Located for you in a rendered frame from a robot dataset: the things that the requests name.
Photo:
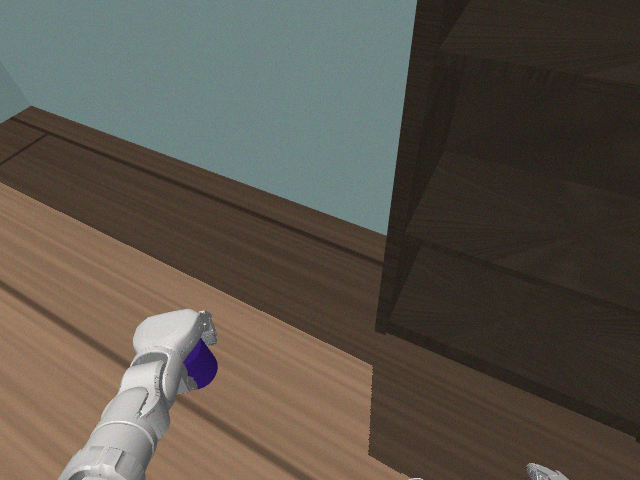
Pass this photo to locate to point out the right robot hand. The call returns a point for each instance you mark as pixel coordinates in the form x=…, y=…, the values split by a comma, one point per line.
x=538, y=472

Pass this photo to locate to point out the left robot hand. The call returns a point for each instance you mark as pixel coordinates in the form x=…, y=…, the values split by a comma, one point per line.
x=179, y=331

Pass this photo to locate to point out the left robot arm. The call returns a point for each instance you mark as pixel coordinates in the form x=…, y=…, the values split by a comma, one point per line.
x=125, y=439

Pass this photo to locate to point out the bookshelf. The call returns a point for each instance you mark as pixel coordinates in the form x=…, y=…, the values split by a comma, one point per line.
x=513, y=242

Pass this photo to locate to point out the can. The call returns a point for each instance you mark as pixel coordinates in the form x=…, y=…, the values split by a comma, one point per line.
x=201, y=364

